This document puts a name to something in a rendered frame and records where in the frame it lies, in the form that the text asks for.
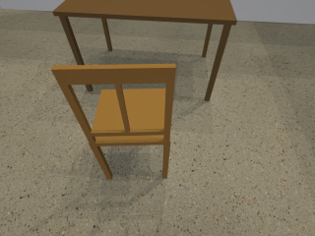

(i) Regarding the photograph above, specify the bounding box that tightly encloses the chair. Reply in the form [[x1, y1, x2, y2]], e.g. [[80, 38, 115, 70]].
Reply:
[[51, 63, 176, 180]]

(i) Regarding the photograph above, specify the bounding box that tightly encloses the table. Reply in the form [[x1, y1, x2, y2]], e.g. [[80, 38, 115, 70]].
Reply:
[[52, 0, 237, 101]]

